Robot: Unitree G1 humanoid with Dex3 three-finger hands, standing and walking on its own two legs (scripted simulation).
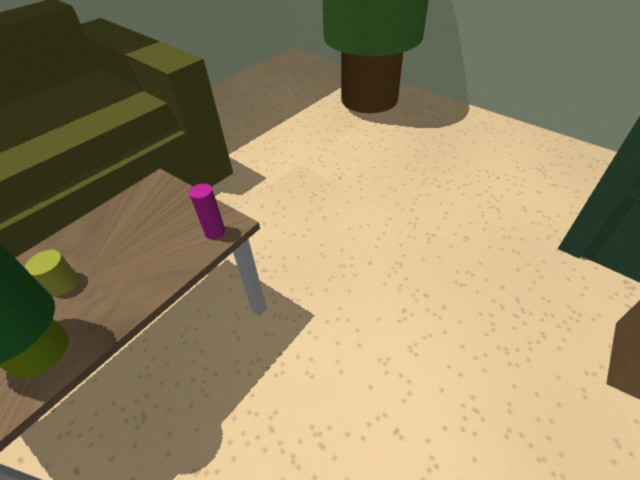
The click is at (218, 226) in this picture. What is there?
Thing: squat round
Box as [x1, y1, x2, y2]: [189, 184, 224, 239]
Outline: 195,185 190,189 189,194 204,233 208,238 217,238 224,233 224,227 211,187 207,184
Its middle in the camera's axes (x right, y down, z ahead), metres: -0.32 -0.09 +1.06
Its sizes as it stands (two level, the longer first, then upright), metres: 0.059 0.059 0.156
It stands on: a support 0.46 m high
